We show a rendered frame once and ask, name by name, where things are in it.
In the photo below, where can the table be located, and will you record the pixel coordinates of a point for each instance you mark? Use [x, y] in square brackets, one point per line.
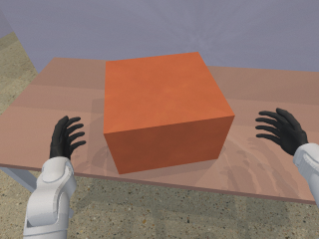
[247, 165]

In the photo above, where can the robot right forearm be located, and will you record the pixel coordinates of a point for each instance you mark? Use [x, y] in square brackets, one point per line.
[306, 158]

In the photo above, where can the robot left forearm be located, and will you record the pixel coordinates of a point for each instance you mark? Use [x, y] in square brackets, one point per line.
[47, 211]

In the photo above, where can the right robot hand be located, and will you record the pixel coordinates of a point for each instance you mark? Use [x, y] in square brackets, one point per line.
[288, 132]

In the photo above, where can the left robot hand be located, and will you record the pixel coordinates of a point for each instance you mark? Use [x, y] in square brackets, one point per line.
[61, 141]

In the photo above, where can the carton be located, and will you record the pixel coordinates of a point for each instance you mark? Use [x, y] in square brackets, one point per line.
[163, 111]

